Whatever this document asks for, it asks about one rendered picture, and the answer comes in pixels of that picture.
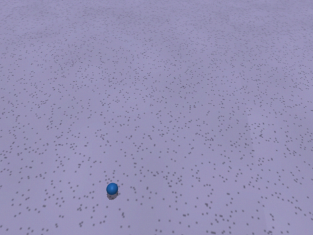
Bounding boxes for ball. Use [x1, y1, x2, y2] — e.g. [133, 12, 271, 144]
[107, 183, 118, 195]

